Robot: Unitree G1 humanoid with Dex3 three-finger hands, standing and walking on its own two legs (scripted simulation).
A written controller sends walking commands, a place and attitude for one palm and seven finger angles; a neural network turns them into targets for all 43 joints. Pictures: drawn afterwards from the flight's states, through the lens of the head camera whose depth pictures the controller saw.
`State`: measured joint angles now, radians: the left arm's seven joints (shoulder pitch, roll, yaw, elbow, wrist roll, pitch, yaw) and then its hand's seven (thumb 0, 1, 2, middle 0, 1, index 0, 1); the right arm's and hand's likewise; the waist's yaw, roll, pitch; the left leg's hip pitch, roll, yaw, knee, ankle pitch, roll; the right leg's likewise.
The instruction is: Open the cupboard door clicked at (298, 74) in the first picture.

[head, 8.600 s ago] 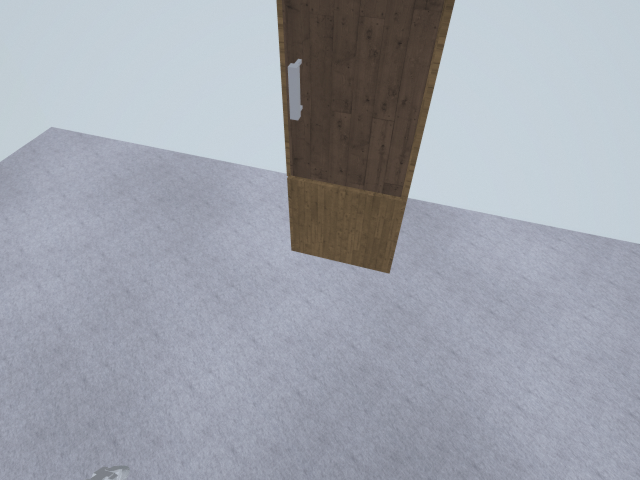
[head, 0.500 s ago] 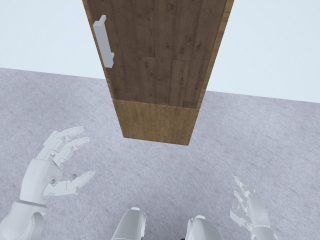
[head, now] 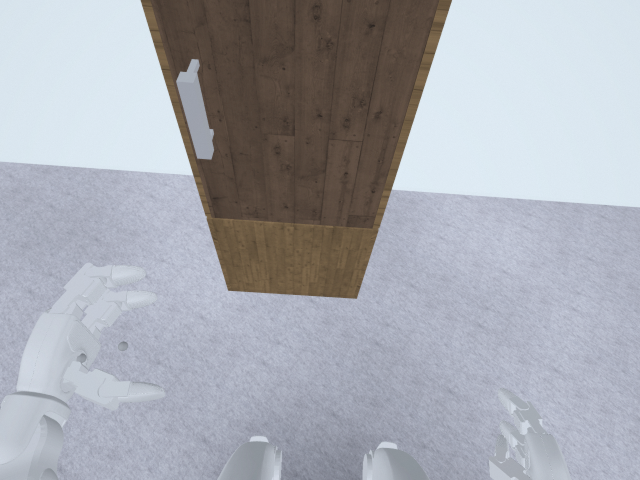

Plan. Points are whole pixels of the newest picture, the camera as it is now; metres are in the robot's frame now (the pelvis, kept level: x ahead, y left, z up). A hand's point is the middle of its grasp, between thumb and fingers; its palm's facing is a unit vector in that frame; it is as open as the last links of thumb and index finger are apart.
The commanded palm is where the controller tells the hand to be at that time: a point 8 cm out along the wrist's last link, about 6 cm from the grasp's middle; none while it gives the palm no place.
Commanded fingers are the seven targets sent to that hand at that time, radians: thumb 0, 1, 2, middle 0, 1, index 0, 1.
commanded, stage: raise the hand with hooked fingers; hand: left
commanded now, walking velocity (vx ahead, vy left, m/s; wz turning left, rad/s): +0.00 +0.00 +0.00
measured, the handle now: (200, 111) +0.63 +0.23 +0.05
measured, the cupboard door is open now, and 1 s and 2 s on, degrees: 0 0 0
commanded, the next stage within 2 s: move the hooked fingers beside the handle in 0.94 s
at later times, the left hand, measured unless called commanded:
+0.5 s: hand (80, 286) +0.30 +0.29 +0.07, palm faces +0.02 -1.00 -0.05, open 14.0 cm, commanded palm +0.27 +0.33 +0.07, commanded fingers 0.00 -0.50 0.30 -0.30 -1.20 -0.30 -1.20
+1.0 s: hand (98, 293) +0.30 +0.26 +0.07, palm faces +0.03 -1.00 -0.04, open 14.0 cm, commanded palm +0.27 +0.31 +0.07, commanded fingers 0.00 -0.50 0.30 -0.30 -1.20 -0.30 -1.20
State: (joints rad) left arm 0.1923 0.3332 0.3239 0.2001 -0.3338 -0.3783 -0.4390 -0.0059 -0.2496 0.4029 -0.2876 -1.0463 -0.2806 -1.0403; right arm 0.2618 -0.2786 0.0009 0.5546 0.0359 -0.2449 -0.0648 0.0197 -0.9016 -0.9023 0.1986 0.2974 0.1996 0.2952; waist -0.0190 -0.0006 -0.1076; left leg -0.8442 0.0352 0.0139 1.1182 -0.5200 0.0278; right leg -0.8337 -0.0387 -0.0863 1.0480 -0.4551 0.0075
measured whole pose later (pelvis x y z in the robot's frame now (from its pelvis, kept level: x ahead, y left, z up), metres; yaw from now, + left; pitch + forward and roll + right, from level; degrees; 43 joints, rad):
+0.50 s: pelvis +0.02 +0.01 +0.01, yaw +0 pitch +14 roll -3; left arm -0.04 0.43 0.44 0.41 -0.36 -0.30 -0.53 -0.01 -0.49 0.30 -0.30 -1.20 -0.30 -1.20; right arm 0.28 -0.27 0.05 0.56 0.03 -0.18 -0.05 0.02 -0.90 -0.90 0.20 0.30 0.20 0.30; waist -0.01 0.02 -0.11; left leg -0.79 0.03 0.01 1.05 -0.51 0.03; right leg -0.77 -0.04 -0.09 0.96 -0.44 0.02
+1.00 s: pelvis +0.01 -0.01 +0.01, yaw +0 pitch +14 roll -2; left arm -0.01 0.40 0.44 0.44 -0.37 -0.36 -0.52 -0.02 -0.50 0.30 -0.31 -1.20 -0.30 -1.20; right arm 0.27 -0.27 0.04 0.55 0.03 -0.17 -0.05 0.02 -0.90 -0.90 0.20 0.30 0.20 0.30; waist -0.02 0.02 -0.11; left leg -0.77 0.04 0.01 1.03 -0.49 0.01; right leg -0.77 -0.03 -0.09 0.96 -0.43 0.00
